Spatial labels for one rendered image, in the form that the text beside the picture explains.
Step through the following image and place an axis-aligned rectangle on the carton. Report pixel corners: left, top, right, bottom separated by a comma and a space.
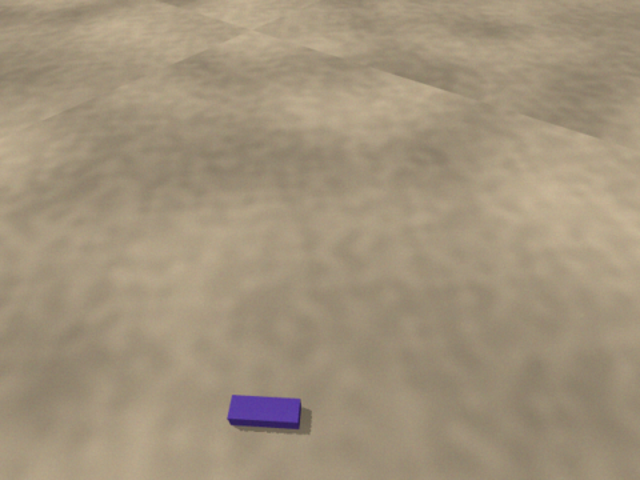
227, 395, 301, 429

